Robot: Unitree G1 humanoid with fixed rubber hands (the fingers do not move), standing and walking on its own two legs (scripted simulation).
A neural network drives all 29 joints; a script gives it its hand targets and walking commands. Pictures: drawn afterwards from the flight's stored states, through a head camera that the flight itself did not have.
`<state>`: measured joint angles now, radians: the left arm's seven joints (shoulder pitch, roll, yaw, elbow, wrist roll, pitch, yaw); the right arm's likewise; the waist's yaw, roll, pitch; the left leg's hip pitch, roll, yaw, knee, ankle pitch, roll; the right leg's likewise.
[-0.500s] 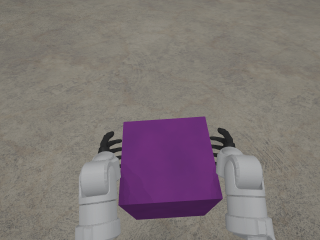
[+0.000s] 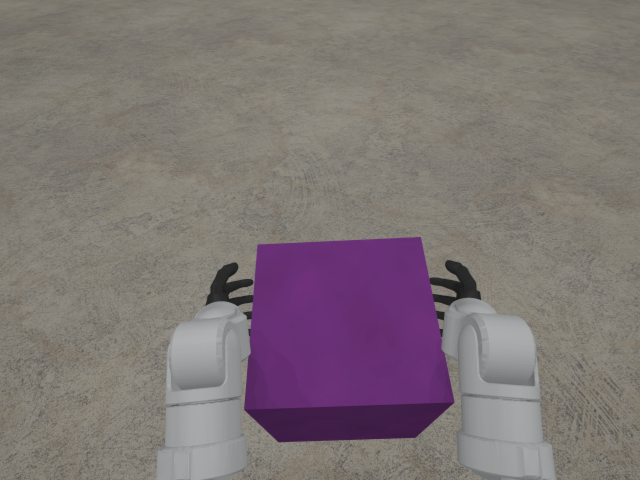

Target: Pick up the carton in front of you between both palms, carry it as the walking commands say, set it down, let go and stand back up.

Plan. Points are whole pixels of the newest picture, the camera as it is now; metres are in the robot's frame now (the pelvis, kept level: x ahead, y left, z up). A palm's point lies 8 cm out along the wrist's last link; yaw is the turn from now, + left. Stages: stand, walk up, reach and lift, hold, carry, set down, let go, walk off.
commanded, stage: carry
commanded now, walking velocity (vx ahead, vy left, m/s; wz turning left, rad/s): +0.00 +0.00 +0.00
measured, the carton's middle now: (343, 349) +0.32 -0.01 -0.01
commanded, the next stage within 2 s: none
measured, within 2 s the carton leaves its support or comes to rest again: neither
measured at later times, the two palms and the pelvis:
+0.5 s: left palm (202, 337) +0.30 +0.17 +0.06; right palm (428, 329) +0.30 -0.11 +0.06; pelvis +0.01 +0.03 +0.00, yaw -1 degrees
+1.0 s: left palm (200, 385) +0.25 +0.17 +0.03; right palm (445, 378) +0.25 -0.13 +0.03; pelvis -0.05 +0.02 -0.01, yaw +0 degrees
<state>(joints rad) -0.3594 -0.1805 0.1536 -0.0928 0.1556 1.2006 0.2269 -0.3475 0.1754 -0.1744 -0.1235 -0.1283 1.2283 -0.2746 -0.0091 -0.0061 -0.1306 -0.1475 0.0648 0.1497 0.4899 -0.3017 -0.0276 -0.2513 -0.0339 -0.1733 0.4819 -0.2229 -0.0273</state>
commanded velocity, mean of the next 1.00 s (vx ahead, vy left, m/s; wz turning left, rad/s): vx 0.00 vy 0.00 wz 0.00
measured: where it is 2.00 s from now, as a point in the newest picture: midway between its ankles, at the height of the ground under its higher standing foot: outside the picture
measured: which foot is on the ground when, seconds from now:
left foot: down 0.00-1.00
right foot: down 0.00-1.00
